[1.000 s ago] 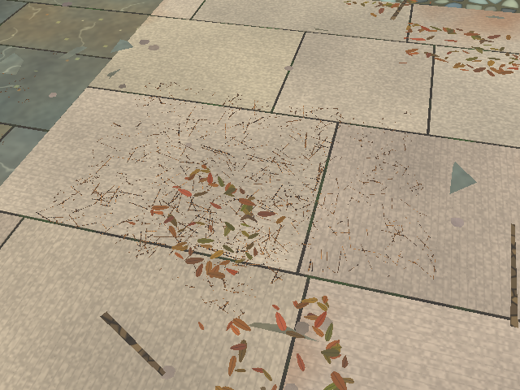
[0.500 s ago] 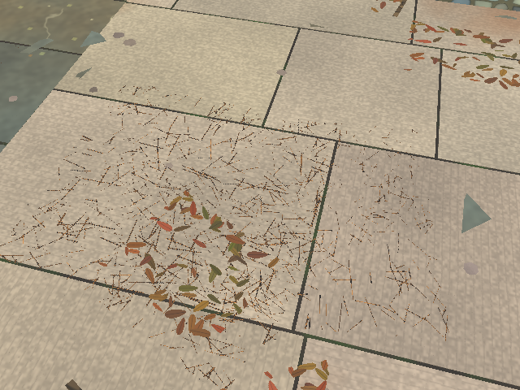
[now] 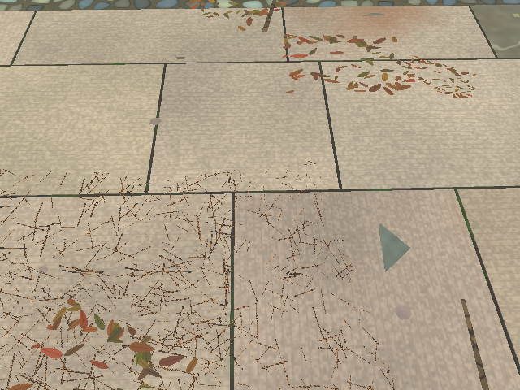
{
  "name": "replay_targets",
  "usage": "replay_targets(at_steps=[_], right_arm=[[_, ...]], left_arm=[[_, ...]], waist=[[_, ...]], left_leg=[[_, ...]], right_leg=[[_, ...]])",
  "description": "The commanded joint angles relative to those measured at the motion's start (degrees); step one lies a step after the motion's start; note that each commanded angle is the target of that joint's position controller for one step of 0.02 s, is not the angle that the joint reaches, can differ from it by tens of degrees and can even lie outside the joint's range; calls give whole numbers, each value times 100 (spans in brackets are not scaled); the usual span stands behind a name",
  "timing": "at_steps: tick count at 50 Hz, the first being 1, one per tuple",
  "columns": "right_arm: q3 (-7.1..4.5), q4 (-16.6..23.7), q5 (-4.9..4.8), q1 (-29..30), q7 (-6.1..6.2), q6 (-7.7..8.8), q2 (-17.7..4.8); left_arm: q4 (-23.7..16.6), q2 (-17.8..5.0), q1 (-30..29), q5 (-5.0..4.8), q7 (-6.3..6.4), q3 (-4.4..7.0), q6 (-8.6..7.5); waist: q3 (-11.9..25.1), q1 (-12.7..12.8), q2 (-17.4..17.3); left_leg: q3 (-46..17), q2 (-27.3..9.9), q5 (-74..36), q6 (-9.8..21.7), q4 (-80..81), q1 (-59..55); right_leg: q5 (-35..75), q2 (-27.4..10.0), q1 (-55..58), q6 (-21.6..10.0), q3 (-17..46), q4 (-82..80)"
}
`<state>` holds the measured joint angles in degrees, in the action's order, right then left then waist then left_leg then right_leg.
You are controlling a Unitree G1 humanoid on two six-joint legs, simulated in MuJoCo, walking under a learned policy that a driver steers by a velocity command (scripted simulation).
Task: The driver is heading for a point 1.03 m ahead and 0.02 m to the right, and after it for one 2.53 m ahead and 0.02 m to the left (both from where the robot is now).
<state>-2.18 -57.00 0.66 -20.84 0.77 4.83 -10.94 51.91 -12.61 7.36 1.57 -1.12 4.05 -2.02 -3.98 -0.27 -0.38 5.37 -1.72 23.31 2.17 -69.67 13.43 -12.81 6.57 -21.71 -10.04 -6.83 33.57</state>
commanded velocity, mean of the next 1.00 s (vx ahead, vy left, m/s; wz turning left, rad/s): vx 0.50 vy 0.00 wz -0.27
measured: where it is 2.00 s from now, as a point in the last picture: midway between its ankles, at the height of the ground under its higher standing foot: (303, 209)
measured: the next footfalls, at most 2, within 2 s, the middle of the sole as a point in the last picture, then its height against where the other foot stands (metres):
left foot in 0.44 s outside the picture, level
right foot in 0.98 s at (334, 309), level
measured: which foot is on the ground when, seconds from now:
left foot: up 0.00-0.42, down 0.44-1.00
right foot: down 0.00-0.44, up 0.46-0.96, down 0.98-1.00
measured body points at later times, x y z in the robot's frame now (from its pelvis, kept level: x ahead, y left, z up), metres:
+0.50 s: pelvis +0.29 +0.03 +0.00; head +0.33 +0.03 +0.45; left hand +0.32 +0.31 -0.13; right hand +0.44 -0.24 -0.09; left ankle +0.41 +0.09 -0.72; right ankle +0.08 -0.03 -0.67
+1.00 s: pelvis +0.54 -0.05 +0.01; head +0.57 -0.07 +0.45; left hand +0.81 +0.10 -0.08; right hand +0.42 -0.27 -0.14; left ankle +0.41 +0.09 -0.71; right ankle +0.63 -0.16 -0.72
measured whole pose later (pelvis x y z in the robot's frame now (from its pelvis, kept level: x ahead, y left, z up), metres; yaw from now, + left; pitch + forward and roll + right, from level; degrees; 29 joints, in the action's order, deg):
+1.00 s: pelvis +0.54 -0.05 +0.01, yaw -13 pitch +1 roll +1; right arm -1.8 -56.4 0.6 -27.2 -0.2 4.3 -12.1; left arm 44.7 -11.9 0.1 2.6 -1.2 0.6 -4.3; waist -2.5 -4.2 0.4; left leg 1.6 1.8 24.9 2.0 -24.4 -1.8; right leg -5.6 -0.3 -25.0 -4.7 -4.0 28.9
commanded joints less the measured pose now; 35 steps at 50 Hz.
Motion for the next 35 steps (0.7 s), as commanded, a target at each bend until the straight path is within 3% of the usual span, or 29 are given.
replay_targets(at_steps=[1,3,5,7,11,17,19,21,22,23,24,25,26,27,30,32,35], right_arm=[[-149,783,-3,465,-52,224,-752],[-129,794,189,287,-70,-17,-611],[-121,910,231,399,-116,-181,-540],[-112,1131,220,872,-143,-243,-555],[-81,1540,179,1878,-174,-268,-613],[25,1936,116,2738,-239,-158,-626],[-5,1888,106,2377,-229,-105,-739],[-133,1531,84,1233,-139,-36,-1022],[-197,1309,113,391,-69,26,-1161],[-282,1246,238,-491,17,53,-1589],[-420,1106,275,-447,-43,-17,-2012],[-318,1226,116,79,-109,-85,-1408],[-221,1311,60,591,-129,-79,-1016],[-170,1270,101,744,-144,-53,-840],[-114,982,45,444,-136,73,-734],[-129,843,-6,204,-153,151,-797],[-140,696,-20,-99,-147,145,-845]], left_arm=[[27,-754,825,-81,97,209,4],[2,-610,738,-142,137,131,-116],[44,-790,942,-176,134,156,-223],[50,-918,1190,-173,127,182,-236],[39,-918,1718,-156,111,176,-182],[40,-925,2145,-73,193,139,-176],[8,-1001,1955,-57,232,134,-217],[-23,-1174,1727,-29,213,161,-270],[-40,-1160,1658,-39,177,151,-295],[-211,-744,1853,-53,150,42,-318],[-124,-400,2867,-288,123,6,-273],[-24,-850,2442,-62,164,39,-215],[-151,-847,1821,-34,118,47,-214],[-245,-748,1523,-32,87,15,-219],[-271,-584,1499,69,-13,-26,-84],[-308,-515,1359,93,-53,-51,-34],[-551,-455,592,101,-104,-111,-17]], waist=[[238,125,-385],[270,-145,-257],[292,-196,-92],[220,-75,100],[167,314,346],[103,627,483],[133,374,536],[616,-142,499],[1071,-560,306],[1888,-741,-375],[2310,-190,-1933],[1491,-111,-657],[719,-67,-162],[452,-14,18],[403,164,-451],[382,194,-452],[136,68,-404]], left_leg=[[-739,-379,-601,-37,-452,2642],[-742,-488,-603,-243,90,1987],[-604,-475,-692,-397,487,1970],[-488,-472,-1118,-503,977,2196],[-448,-344,-1918,-535,2027,2624],[-371,-56,-2289,-265,3384,2465],[-406,46,-2114,-42,3826,1696],[-298,373,-1689,190,4109,315],[-448,156,-1841,338,4345,-807],[-1933,-1190,-1211,591,4284,-2085],[-4713,-2336,-989,1417,5143,-3043],[-4707,-2049,13,1259,5440,-2321],[-3687,-1802,-97,1143,5535,-1470],[-3042,-1525,-784,1025,5648,-1014],[-2011,-1082,-2118,862,5842,-562],[-1739,-1046,-2478,938,5968,-606],[-1438,-974,-2504,987,6266,-707]], right_leg=[[1188,-2047,2072,-987,3014,-2065],[2045,-1608,1429,-788,2354,-2100],[2607,-1386,1257,-739,2088,-2088],[2716,-1243,1215,-616,2009,-2129],[2747,-1137,1663,-335,2147,-2036],[3077,-1356,2480,-239,2323,-1803],[3523,-1482,2444,-60,2313,-1640],[4811,-1339,2431,134,2130,-559],[4355,-1066,2015,227,1896,532],[2295,-699,1141,306,1605,2198],[-1769,271,-533,533,1220,3815],[-1389,-187,-1093,449,1503,4146],[-827,-395,-1121,469,1451,3943],[-562,-561,-1035,485,1391,3690],[-427,-768,-680,603,1209,3191],[-324,-849,-905,678,1052,3011],[219,-1103,-1512,824,792,2451]])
